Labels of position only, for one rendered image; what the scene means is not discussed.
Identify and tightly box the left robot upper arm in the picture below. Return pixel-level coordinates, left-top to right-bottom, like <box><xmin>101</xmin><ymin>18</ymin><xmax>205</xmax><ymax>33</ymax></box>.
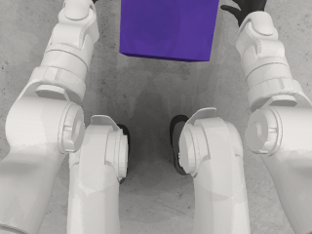
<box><xmin>0</xmin><ymin>96</ymin><xmax>86</xmax><ymax>234</ymax></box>

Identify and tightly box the right robot forearm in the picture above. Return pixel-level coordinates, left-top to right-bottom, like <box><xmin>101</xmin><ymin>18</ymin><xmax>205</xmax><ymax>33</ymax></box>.
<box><xmin>235</xmin><ymin>11</ymin><xmax>312</xmax><ymax>113</ymax></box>

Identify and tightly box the right robot thigh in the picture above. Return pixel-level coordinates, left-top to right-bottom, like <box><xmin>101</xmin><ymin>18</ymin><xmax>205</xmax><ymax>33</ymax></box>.
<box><xmin>179</xmin><ymin>117</ymin><xmax>251</xmax><ymax>234</ymax></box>

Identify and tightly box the carton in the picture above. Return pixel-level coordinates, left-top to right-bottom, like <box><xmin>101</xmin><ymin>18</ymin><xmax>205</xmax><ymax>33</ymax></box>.
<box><xmin>119</xmin><ymin>0</ymin><xmax>219</xmax><ymax>62</ymax></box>

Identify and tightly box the right robot upper arm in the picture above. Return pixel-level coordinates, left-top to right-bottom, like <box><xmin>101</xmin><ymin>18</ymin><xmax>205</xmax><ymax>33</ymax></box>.
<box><xmin>245</xmin><ymin>105</ymin><xmax>312</xmax><ymax>234</ymax></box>

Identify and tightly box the robot right hand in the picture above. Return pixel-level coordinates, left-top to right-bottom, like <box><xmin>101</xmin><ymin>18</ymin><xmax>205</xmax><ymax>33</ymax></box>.
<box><xmin>220</xmin><ymin>0</ymin><xmax>267</xmax><ymax>27</ymax></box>

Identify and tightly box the right robot shin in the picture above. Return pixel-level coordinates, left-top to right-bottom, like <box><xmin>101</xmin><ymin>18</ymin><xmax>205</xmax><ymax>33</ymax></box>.
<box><xmin>178</xmin><ymin>107</ymin><xmax>244</xmax><ymax>169</ymax></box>

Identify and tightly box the left robot forearm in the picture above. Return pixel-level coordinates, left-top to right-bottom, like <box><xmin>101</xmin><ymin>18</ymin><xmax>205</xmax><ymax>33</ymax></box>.
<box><xmin>5</xmin><ymin>0</ymin><xmax>99</xmax><ymax>143</ymax></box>

